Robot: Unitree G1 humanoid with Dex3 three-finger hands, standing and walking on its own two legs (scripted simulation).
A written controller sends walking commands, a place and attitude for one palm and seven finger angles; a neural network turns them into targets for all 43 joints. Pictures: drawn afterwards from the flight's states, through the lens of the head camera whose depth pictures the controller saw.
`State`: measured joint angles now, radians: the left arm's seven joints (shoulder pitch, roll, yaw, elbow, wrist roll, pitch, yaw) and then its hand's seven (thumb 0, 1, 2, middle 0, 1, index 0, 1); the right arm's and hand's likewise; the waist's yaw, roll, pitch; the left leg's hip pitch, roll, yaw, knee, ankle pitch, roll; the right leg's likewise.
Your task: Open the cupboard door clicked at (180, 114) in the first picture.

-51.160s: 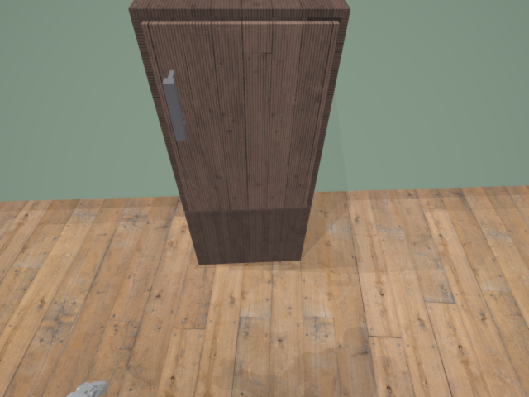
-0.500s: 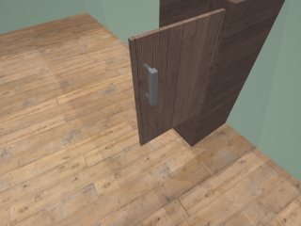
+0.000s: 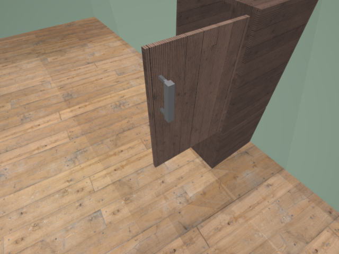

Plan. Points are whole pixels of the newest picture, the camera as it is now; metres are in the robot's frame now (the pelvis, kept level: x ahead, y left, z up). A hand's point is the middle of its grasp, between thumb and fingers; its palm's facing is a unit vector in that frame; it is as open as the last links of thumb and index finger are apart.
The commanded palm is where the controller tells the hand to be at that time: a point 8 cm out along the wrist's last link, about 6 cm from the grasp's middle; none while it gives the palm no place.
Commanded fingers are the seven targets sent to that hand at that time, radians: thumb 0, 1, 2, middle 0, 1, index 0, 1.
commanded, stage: look to check the result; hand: left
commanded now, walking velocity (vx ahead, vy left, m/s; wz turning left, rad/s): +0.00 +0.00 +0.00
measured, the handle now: (165, 99) +0.55 +0.04 +0.05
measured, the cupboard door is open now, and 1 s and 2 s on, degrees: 88 88 88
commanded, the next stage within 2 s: stand and wait in 0.46 s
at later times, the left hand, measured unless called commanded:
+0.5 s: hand out of the picture -0.01 +0.15 -0.18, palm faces +0.05 -0.98 -0.17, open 7.3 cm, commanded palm none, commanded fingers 0.00 0.90 0.90 -0.20 -0.30 -0.20 -0.30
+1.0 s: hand out of the picture +0.00 +0.15 -0.17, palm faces +0.04 -0.98 -0.19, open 7.3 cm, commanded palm none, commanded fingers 0.00 0.90 0.90 -0.20 -0.30 -0.20 -0.30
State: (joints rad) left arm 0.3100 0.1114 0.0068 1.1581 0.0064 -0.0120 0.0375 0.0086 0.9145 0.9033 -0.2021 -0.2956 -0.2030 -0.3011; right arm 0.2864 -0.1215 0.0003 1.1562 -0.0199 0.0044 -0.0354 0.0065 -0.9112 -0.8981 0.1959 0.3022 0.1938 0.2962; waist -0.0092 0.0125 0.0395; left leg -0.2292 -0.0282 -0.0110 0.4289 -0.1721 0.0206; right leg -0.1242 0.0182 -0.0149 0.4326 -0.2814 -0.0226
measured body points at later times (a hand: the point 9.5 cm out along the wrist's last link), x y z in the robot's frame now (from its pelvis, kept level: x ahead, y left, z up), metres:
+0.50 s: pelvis +0.01 -0.01 +0.00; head +0.02 -0.01 +0.45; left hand -0.01 +0.20 -0.16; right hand +0.01 -0.22 -0.16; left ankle +0.04 +0.11 -0.74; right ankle -0.03 -0.10 -0.74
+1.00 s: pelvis +0.02 -0.01 +0.00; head +0.03 -0.02 +0.45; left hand +0.00 +0.20 -0.16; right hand +0.02 -0.23 -0.16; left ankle +0.04 +0.11 -0.74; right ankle -0.03 -0.10 -0.74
